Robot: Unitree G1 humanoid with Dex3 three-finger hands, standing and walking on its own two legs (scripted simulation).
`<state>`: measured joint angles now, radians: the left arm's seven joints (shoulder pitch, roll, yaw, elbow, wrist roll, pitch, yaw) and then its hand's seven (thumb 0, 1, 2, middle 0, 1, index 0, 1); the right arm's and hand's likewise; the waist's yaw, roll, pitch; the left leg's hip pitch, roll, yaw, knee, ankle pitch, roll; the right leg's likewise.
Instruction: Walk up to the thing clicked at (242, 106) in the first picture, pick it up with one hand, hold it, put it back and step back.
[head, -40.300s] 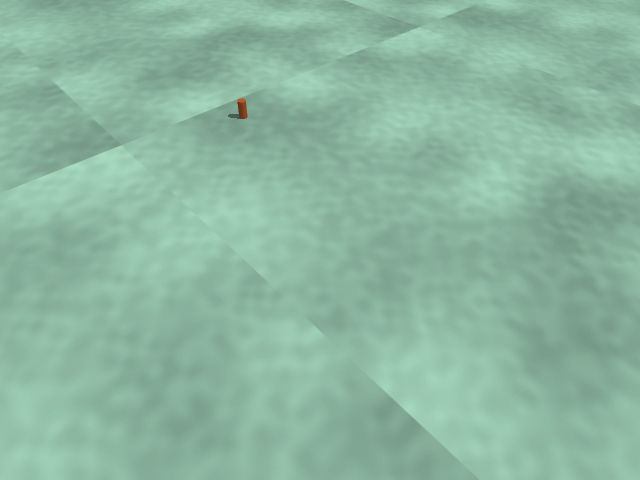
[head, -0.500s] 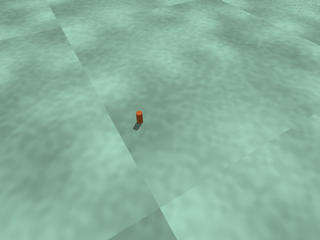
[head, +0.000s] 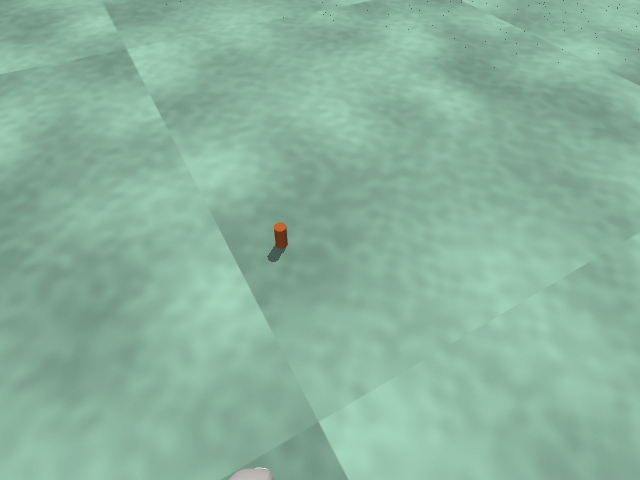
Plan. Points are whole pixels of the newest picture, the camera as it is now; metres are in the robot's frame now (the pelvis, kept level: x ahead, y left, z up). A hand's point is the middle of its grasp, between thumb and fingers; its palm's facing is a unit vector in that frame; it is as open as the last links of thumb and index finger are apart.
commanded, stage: step back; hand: left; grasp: from above
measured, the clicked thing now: (280, 235) +1.07 +0.22 -0.71
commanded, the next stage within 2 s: stand in 0.32 s
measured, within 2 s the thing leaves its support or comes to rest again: neither
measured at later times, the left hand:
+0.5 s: hand out of the picture +0.11 +0.26 -0.14, palm faces -0.07 -0.94 -0.34, open 7.4 cm
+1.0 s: hand out of the picture +0.13 +0.26 -0.14, palm faces -0.10 -0.94 -0.33, open 7.4 cm
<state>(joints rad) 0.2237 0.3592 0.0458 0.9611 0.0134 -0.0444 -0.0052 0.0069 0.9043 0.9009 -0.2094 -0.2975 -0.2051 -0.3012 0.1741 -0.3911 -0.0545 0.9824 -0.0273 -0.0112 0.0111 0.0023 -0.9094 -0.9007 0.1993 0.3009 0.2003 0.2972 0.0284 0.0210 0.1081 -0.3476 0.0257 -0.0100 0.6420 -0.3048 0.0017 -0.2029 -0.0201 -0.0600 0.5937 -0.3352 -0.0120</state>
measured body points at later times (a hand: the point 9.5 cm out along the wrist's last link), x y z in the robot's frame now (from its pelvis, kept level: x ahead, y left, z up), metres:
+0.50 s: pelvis +0.02 +0.01 +0.01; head +0.04 +0.01 +0.46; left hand +0.11 +0.31 -0.12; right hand +0.12 -0.28 -0.12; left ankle +0.07 +0.13 -0.73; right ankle -0.01 -0.11 -0.73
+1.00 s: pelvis +0.03 +0.02 +0.02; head +0.04 +0.02 +0.47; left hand +0.13 +0.31 -0.12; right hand +0.08 -0.28 -0.11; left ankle +0.07 +0.13 -0.73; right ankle -0.01 -0.11 -0.73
